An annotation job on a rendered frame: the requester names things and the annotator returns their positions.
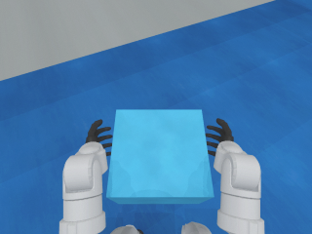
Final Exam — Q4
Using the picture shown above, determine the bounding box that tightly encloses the right robot thigh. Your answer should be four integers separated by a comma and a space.
181, 222, 212, 234

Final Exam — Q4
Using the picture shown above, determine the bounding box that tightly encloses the robot left hand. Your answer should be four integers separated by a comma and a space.
85, 119, 113, 156

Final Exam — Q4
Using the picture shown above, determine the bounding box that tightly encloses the robot left forearm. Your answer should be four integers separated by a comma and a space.
58, 141, 108, 234

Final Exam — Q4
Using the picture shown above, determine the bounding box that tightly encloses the robot right hand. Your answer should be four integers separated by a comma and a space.
205, 118, 234, 156

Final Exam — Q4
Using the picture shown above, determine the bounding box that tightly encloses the carton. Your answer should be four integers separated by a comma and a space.
106, 109, 215, 205

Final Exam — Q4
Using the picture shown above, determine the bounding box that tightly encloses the robot right forearm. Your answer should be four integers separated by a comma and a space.
214, 140, 265, 234

